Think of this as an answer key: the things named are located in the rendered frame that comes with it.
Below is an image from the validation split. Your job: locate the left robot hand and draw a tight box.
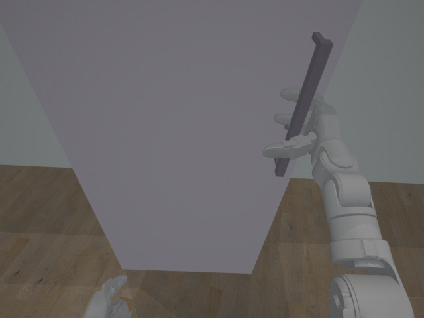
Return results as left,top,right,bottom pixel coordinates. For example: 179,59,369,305
83,275,132,318

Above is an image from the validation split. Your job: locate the right robot hand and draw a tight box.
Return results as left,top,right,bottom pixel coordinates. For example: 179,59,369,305
263,88,341,160

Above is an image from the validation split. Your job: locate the right robot upper arm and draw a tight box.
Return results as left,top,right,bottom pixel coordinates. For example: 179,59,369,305
329,274,413,318

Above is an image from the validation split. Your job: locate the robot right forearm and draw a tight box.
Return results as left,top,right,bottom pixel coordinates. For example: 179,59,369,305
311,139,415,318

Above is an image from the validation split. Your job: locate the handle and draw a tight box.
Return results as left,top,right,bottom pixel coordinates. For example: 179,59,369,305
274,32,333,177

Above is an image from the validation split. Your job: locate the fridge door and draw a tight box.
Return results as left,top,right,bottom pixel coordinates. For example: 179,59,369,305
0,0,363,274

